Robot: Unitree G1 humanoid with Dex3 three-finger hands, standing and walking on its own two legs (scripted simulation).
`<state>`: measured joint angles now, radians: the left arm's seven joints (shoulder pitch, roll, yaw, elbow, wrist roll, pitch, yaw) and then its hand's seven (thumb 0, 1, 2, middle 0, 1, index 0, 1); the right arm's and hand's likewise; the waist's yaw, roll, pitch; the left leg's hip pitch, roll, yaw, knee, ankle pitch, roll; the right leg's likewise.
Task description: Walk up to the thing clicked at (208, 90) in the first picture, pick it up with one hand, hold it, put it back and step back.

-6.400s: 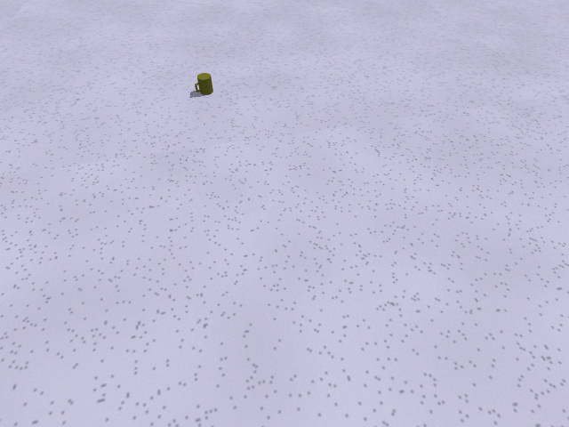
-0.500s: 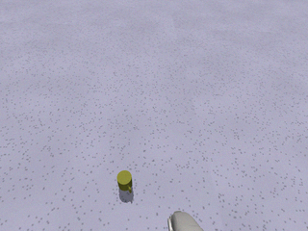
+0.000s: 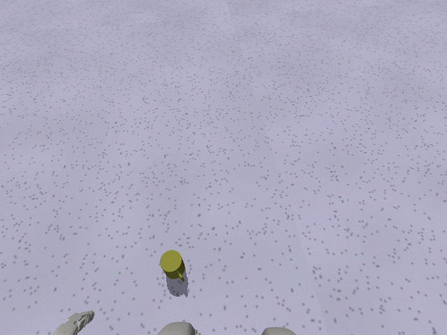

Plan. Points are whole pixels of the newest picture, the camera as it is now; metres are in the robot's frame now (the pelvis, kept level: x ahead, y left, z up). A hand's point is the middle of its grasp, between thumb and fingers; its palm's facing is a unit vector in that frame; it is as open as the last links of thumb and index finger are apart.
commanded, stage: walk up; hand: left
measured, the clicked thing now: (175, 267) +0.43 +0.22 -0.71
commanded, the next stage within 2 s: none
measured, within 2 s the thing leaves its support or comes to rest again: neither
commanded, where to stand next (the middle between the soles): +0.07 -0.02 m, yaw +5 degrees
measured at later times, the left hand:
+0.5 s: hand out of the picture +0.11 +0.26 -0.15, palm faces +0.01 -0.94 -0.33, open 7.4 cm
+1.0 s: hand out of the picture +0.10 +0.25 -0.14, palm faces +0.04 -0.94 -0.33, open 7.4 cm
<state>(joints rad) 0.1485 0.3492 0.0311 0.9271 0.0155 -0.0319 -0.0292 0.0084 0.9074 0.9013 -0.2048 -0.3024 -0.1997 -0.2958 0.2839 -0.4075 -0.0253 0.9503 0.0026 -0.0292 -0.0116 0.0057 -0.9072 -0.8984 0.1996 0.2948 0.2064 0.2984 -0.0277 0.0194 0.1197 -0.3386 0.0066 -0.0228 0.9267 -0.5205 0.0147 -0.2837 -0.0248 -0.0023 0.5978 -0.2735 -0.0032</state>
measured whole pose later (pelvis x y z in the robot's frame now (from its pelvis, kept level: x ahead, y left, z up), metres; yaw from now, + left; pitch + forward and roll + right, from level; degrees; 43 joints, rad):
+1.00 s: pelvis +0.03 -0.01 +0.02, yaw +3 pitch -2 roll +0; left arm 0.08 0.35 0.03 1.14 0.01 0.01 -0.02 0.01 0.91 0.90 -0.20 -0.30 -0.20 -0.30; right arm 0.07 -0.35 0.00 1.16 -0.01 -0.02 0.01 0.00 -0.91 -0.90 0.20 0.29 0.21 0.30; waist -0.01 0.00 0.07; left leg -0.20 0.01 -0.03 0.36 -0.13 -0.01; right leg -0.12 -0.02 -0.03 0.36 -0.20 0.01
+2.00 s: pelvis +0.01 -0.01 +0.00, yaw +9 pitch -3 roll +2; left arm 0.39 0.42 0.07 0.92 0.02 -0.01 -0.02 0.01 0.90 0.90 -0.21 -0.30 -0.20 -0.30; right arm 0.19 -0.38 -0.08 0.93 -0.04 -0.02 0.04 0.01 -0.91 -0.90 0.20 0.29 0.21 0.30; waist 0.05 -0.03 0.11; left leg -0.28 -0.02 0.04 0.57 -0.24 0.01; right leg -0.17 -0.09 0.00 0.72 -0.47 -0.01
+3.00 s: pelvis +0.00 -0.02 +0.00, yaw +6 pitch -3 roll +0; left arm 0.18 0.37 0.01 0.97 0.00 -0.03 0.00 0.01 0.91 0.90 -0.20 -0.30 -0.20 -0.30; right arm 0.20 -0.39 -0.03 0.94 0.00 0.01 0.00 0.01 -0.91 -0.90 0.20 0.29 0.21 0.30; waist -0.02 0.03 0.11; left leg -0.17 0.01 0.00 0.64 -0.41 0.01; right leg -0.32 0.01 0.02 0.60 -0.23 0.00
